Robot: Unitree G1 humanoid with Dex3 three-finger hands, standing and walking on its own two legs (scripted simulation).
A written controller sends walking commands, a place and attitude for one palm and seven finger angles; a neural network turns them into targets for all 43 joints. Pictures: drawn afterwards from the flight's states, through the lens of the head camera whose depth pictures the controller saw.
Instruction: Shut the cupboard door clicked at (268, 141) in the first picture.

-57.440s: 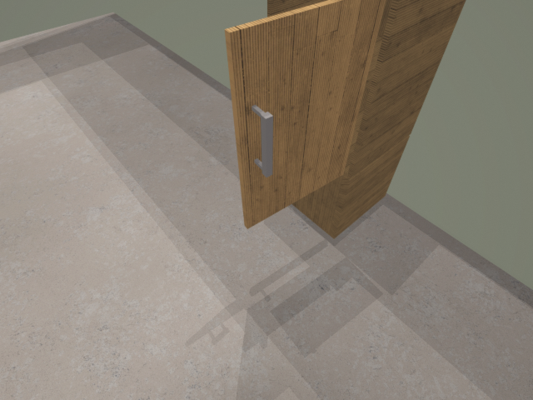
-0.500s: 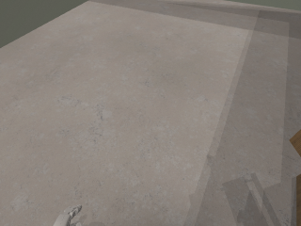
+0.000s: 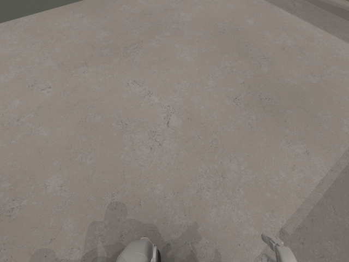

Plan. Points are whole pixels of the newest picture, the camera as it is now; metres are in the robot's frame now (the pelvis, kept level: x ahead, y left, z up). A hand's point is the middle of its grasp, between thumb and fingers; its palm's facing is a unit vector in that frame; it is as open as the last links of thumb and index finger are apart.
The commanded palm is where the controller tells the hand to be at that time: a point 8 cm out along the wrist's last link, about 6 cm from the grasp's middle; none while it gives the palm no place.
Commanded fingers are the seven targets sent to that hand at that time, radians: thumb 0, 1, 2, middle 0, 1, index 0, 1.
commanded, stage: turn to face it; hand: left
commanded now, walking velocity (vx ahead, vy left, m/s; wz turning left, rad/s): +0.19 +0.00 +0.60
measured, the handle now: out of the picture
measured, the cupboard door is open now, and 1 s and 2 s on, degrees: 34 34 34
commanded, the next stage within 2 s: none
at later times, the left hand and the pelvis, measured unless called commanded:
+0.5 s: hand (129, 219) +0.22 +0.14 -0.15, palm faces -0.06 -0.98 -0.21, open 7.4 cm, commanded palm none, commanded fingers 0.00 0.90 0.90 -0.20 -0.30 -0.20 -0.30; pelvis +0.14 -0.03 +0.01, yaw -5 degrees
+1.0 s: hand (117, 181) +0.32 +0.19 -0.14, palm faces -0.28 -0.94 -0.20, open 7.4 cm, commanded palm none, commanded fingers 0.00 0.90 0.90 -0.20 -0.30 -0.20 -0.30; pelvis +0.17 +0.01 +0.03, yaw -21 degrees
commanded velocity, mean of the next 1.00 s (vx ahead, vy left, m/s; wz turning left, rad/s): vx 0.00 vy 0.00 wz -0.56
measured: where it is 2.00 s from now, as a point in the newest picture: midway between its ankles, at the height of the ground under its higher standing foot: (170, 254)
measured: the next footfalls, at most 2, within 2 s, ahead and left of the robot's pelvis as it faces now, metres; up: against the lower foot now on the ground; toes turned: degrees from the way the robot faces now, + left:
right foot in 0.40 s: +0.21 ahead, -0.13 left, +0.00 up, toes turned -7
left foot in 0.86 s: +0.24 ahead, +0.11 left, +0.00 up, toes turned -17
